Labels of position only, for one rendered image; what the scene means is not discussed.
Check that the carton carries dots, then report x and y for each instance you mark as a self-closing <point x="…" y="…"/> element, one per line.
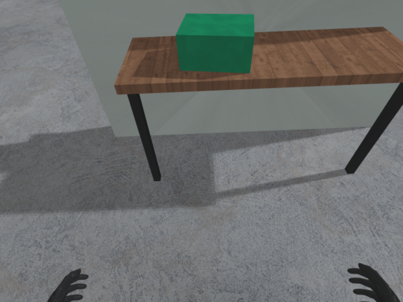
<point x="216" y="42"/>

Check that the right robot hand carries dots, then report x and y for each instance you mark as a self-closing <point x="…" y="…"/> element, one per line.
<point x="381" y="292"/>

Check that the table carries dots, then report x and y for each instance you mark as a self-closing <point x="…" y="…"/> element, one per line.
<point x="302" y="58"/>

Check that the left robot hand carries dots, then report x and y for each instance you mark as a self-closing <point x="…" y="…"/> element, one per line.
<point x="65" y="287"/>

